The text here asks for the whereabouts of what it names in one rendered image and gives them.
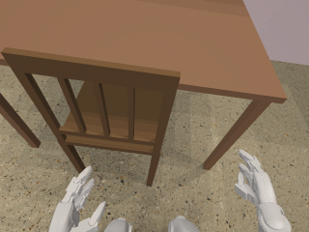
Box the right robot hand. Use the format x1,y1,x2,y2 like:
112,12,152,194
235,149,277,207

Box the left robot hand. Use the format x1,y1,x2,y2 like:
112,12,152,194
48,165,106,232

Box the right robot thigh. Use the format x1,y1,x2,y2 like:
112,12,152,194
168,218,200,232

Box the chair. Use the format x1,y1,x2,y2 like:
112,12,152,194
1,47,181,187

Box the table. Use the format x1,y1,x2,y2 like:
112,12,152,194
0,0,288,170

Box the left robot thigh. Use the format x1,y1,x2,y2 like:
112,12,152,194
103,219,132,232

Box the robot right forearm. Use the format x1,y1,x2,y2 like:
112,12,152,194
256,202,292,232

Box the robot thigh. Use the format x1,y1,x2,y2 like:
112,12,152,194
103,219,132,232
168,218,200,232

